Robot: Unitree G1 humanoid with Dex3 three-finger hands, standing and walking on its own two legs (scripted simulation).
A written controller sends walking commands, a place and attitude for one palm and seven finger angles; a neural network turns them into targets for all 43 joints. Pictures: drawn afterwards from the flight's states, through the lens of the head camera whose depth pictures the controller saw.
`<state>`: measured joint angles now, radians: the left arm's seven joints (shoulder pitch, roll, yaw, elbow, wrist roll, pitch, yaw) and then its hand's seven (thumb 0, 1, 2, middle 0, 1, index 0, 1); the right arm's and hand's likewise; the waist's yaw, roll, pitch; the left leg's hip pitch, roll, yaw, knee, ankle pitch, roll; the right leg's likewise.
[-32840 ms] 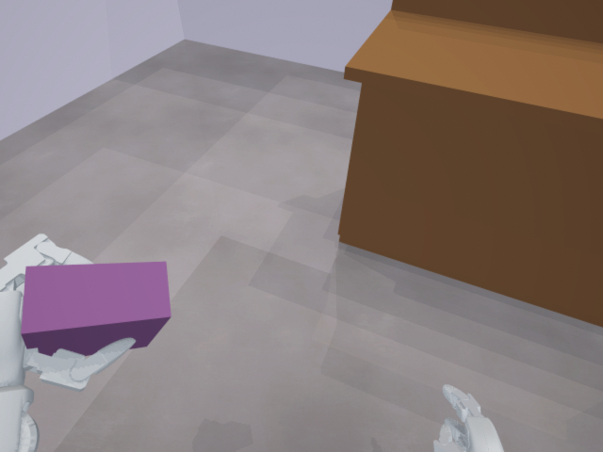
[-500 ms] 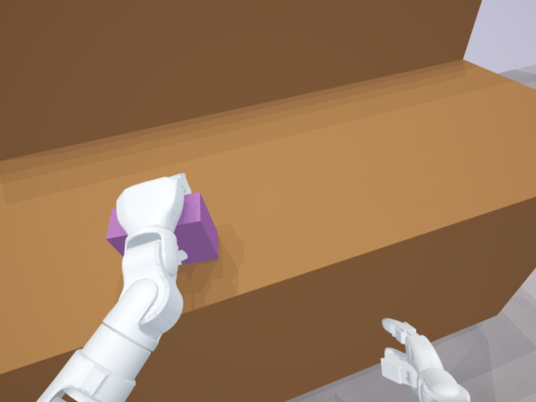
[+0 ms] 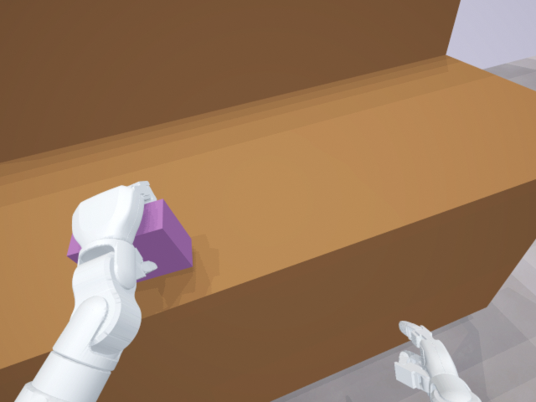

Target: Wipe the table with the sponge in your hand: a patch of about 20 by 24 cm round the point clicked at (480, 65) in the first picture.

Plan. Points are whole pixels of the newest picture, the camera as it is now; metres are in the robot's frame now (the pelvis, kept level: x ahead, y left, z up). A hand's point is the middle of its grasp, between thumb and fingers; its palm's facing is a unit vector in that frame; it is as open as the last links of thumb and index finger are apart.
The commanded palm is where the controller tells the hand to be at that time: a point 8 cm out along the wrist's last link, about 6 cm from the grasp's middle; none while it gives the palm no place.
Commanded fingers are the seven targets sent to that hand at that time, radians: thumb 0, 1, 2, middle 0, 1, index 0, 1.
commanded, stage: slide back across to the middle lane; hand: left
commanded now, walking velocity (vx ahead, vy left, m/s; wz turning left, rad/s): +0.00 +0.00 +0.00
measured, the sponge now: (141, 252) +0.29 +0.24 +0.10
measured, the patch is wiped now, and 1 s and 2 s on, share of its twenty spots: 0.95 0.95 0.95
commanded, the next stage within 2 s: wipe forward along the middle lane in 0.22 s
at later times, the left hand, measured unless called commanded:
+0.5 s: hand (102, 241) +0.28 +0.29 +0.14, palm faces +0.05 -0.06 -1.00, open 9.7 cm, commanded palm +0.26 +0.29 +0.18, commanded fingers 0.00 0.10 1.30 -1.20 -1.60 -1.20 -1.60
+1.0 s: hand (102, 216) +0.34 +0.31 +0.13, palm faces -0.01 -0.04 -1.00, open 9.8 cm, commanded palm +0.32 +0.32 +0.16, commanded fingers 0.00 0.10 1.30 -1.20 -1.60 -1.20 -1.60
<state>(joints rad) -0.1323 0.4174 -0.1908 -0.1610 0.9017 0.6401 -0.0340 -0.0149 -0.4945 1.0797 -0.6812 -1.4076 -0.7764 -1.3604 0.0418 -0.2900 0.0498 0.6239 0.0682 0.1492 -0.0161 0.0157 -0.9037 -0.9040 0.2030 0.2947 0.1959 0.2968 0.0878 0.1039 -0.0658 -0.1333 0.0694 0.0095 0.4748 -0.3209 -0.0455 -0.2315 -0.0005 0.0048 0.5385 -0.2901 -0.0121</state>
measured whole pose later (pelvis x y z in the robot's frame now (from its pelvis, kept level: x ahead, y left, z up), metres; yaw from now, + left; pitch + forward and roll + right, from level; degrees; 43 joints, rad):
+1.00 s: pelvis -0.01 +0.01 +0.01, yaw +2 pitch +1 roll +0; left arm -0.49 0.49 -0.13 0.39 0.97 0.41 -0.11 0.00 -0.54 1.10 -0.74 -1.34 -0.82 -1.32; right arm 0.12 -0.29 0.05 0.69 0.06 0.09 -0.08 0.01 -0.90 -0.90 0.21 0.30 0.20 0.30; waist 0.07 0.07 -0.04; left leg -0.18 0.04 -0.03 0.42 -0.26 -0.04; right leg -0.24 -0.03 -0.03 0.44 -0.22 0.01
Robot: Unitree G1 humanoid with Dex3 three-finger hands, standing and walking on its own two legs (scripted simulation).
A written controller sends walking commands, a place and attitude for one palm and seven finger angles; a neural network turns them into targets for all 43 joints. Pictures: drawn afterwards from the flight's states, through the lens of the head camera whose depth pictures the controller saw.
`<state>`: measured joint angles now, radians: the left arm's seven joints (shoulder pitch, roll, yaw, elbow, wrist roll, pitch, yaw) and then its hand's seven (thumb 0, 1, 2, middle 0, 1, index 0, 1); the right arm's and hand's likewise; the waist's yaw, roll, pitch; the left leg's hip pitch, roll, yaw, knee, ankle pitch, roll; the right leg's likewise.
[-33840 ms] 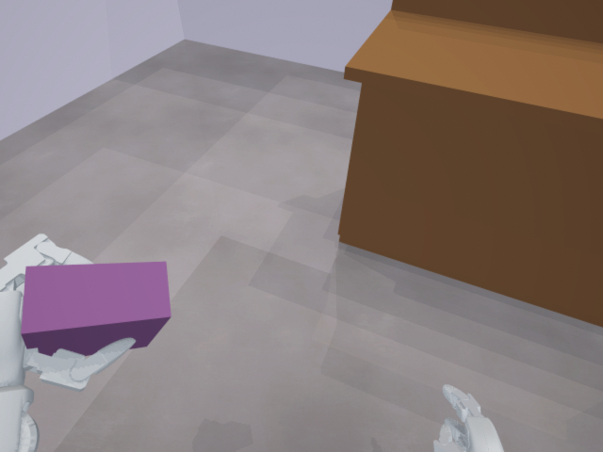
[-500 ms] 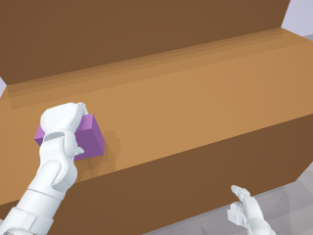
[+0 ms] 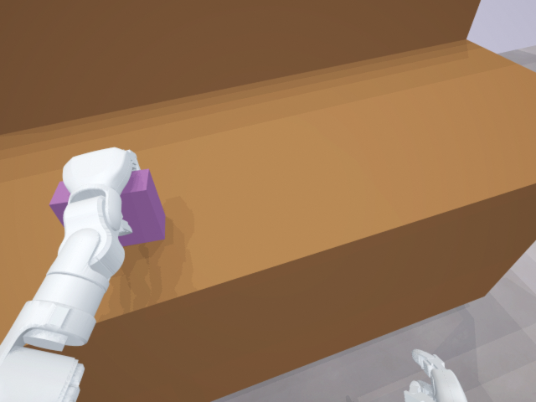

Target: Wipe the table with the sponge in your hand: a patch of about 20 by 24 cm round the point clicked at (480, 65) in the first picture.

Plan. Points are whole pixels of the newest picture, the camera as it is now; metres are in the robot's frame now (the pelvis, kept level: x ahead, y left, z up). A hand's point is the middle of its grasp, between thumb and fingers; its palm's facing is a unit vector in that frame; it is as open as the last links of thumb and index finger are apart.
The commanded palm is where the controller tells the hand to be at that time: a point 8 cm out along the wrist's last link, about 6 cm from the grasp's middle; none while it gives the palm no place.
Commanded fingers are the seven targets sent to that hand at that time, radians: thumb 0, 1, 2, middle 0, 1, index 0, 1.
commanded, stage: wipe forward along the middle lane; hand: left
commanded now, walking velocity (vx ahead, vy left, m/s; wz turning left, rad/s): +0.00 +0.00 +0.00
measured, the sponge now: (118, 219) +0.35 +0.29 +0.09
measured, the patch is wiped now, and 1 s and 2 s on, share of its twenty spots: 0.95 0.95 0.95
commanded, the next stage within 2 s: slide back across to the first lane in 0.94 s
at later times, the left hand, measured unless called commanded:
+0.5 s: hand (117, 172) +0.42 +0.31 +0.13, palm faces -0.10 +0.01 -1.00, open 9.8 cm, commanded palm +0.41 +0.31 +0.16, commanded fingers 0.00 0.10 1.30 -1.20 -1.60 -1.20 -1.60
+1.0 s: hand (112, 157) +0.46 +0.34 +0.13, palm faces -0.09 -0.01 -1.00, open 9.8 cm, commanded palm +0.44 +0.34 +0.16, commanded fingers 0.00 0.10 1.30 -1.20 -1.60 -1.20 -1.60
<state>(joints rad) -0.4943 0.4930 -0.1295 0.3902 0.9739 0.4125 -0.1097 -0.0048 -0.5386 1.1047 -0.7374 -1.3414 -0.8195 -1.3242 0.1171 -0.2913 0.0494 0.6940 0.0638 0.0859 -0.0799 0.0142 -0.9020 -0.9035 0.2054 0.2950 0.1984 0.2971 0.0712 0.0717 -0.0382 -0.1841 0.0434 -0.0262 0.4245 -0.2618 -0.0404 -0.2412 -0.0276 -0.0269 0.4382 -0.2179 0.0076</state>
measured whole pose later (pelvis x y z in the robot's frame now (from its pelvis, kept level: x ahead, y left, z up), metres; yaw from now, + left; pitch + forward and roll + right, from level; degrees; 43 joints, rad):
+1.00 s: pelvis +0.02 +0.02 +0.00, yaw -1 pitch +9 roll -1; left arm -0.86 0.64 0.01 0.98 1.04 0.14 -0.02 0.00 -0.56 1.13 -0.75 -1.33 -0.82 -1.36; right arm 0.26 -0.30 0.01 0.74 0.06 0.11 -0.07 0.01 -0.90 -0.90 0.21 0.30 0.20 0.30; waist -0.03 0.05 -0.08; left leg -0.34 0.04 0.00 0.47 -0.29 -0.01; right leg -0.38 -0.03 0.00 0.42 -0.20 0.03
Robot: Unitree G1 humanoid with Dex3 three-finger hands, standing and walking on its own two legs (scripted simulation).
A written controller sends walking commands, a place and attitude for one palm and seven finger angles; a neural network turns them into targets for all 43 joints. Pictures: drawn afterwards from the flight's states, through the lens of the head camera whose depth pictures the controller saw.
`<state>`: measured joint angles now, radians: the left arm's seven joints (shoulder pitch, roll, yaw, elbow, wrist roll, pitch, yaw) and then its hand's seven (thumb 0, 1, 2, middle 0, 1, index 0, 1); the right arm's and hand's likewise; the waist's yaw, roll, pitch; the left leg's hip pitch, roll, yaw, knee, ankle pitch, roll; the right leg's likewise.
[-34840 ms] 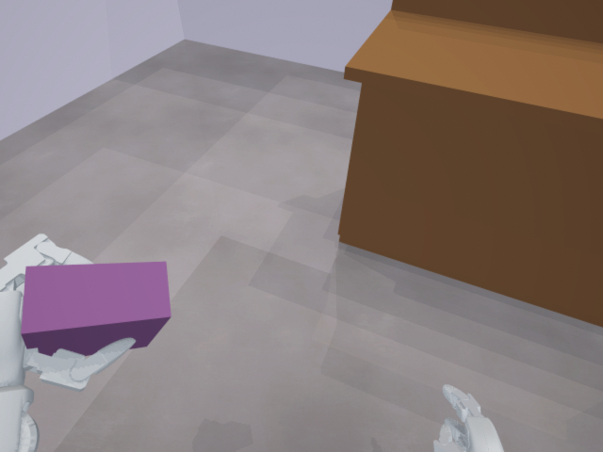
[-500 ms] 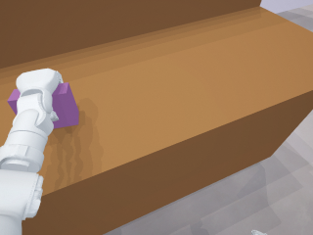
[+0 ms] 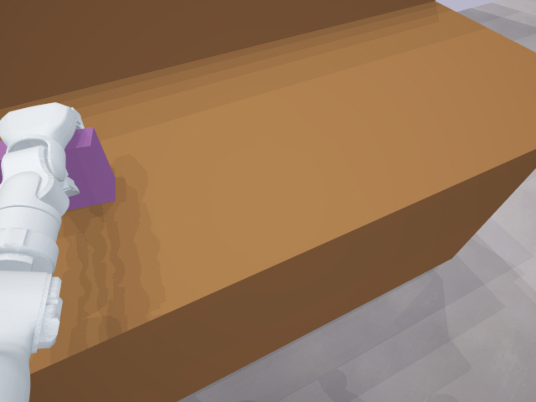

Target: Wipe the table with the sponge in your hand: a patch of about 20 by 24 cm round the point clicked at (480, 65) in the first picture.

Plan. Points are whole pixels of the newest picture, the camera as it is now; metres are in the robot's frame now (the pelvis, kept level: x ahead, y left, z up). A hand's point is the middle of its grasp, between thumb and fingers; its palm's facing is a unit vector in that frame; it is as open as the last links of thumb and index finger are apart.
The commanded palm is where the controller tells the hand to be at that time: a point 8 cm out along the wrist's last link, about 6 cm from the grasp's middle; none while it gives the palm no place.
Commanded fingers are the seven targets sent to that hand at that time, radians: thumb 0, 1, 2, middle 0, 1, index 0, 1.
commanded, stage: slide back across to the first lane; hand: left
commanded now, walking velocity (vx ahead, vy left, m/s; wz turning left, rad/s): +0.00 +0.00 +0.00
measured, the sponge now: (64, 181) +0.42 +0.34 +0.09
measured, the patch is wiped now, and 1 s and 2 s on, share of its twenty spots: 0.95 0.95 1.00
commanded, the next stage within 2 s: wipe back along the first lane in 0.68 s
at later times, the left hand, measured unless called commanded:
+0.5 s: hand (12, 167) +0.41 +0.38 +0.14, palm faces -0.10 +0.00 -1.00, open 9.8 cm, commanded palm +0.39 +0.37 +0.19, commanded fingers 0.00 0.10 1.30 -1.20 -1.60 -1.20 -1.60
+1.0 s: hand out of the picture +0.38 +0.40 +0.14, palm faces -0.09 +0.02 -1.00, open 9.8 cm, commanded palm +0.36 +0.39 +0.19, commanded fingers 0.00 0.10 1.30 -1.20 -1.60 -1.20 -1.60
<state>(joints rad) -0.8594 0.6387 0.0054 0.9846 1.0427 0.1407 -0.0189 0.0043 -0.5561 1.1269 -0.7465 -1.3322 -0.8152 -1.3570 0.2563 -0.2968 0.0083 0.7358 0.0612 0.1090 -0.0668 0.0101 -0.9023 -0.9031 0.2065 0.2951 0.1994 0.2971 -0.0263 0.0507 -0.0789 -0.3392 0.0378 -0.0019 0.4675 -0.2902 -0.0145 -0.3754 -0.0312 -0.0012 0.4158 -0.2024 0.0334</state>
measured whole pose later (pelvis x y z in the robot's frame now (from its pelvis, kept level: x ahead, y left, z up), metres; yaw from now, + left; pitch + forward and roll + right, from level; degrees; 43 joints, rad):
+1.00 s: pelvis +0.02 +0.02 +0.00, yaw +1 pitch +8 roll -2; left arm -0.54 0.74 0.11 0.60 0.97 0.07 -0.12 -0.02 -0.53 1.12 -0.71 -1.37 -0.78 -1.40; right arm 0.23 -0.31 0.00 0.67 0.06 0.13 -0.06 0.01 -0.90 -0.90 0.21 0.30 0.20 0.30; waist 0.04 0.07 -0.05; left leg -0.27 0.02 -0.02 0.44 -0.31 0.01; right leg -0.28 -0.05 -0.02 0.35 -0.21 0.04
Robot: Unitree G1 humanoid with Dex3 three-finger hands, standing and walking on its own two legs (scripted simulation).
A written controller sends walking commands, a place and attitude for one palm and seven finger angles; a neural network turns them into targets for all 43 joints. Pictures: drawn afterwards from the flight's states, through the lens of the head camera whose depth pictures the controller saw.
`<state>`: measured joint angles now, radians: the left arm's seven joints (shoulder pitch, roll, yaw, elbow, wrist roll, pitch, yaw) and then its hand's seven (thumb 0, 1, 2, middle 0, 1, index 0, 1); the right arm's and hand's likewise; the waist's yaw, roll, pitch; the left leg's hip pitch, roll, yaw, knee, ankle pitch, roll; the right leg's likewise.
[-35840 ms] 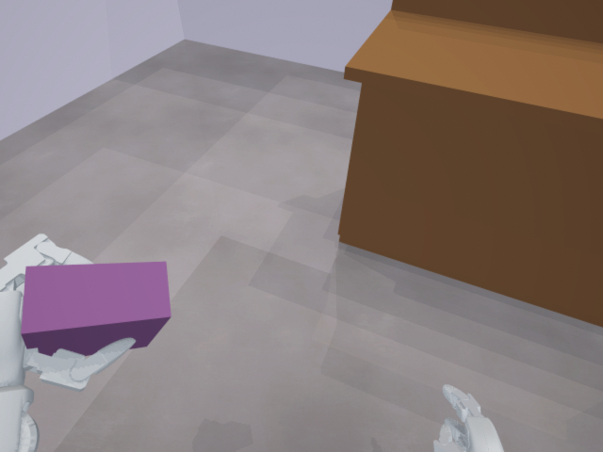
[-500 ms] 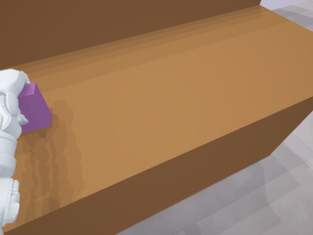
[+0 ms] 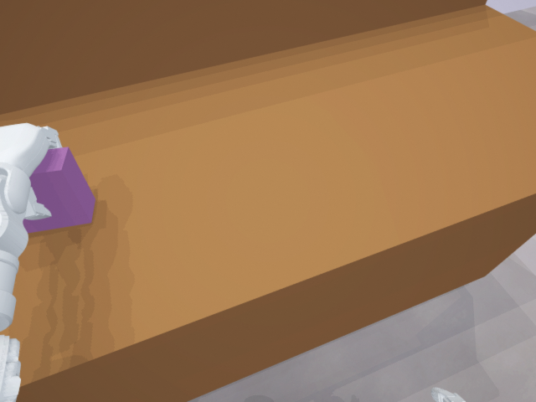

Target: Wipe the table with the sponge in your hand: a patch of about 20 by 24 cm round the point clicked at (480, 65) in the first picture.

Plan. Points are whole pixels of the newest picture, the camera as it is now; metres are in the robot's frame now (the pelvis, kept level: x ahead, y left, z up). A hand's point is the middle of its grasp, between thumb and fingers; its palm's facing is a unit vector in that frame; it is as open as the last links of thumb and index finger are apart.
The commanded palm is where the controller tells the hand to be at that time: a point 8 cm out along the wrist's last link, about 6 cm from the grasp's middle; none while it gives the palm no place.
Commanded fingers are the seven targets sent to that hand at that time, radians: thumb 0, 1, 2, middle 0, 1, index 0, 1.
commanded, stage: wipe back along the first lane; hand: left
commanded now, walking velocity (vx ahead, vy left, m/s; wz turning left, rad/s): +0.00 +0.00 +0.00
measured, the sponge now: (37, 201) +0.36 +0.39 +0.09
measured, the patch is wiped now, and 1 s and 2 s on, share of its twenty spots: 0.95 1.00 1.00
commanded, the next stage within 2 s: lift the sponge slowly off the table in 1.40 s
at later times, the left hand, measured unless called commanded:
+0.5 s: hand (32, 208) +0.32 +0.35 +0.13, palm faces -0.04 -0.01 -1.00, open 9.8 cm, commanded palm +0.29 +0.34 +0.16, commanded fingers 0.00 0.10 1.30 -1.20 -1.60 -1.20 -1.60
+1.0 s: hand (30, 233) +0.29 +0.34 +0.13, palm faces +0.03 -0.01 -1.00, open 9.8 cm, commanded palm +0.25 +0.32 +0.15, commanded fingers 0.00 0.10 1.30 -1.20 -1.60 -1.20 -1.60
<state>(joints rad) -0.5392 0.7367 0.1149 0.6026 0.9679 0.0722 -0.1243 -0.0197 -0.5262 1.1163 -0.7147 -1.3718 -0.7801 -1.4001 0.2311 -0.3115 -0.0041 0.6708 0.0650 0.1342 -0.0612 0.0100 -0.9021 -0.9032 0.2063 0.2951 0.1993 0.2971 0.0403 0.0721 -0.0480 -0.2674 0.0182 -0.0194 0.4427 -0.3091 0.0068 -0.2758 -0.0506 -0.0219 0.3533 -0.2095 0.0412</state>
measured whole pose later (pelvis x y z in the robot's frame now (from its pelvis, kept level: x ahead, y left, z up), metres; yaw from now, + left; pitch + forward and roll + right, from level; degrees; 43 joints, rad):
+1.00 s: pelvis -0.01 +0.00 +0.00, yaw +0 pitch +3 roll -1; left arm -0.12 0.62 0.09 0.07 0.89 0.32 -0.09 -0.03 -0.49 1.10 -0.68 -1.41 -0.73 -1.45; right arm 0.14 -0.31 0.02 0.63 0.06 0.11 -0.04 0.01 -0.90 -0.90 0.21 0.29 0.20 0.30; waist 0.08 0.10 -0.05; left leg -0.20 0.02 -0.02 0.48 -0.33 0.00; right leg -0.22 -0.05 -0.02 0.42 -0.25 0.05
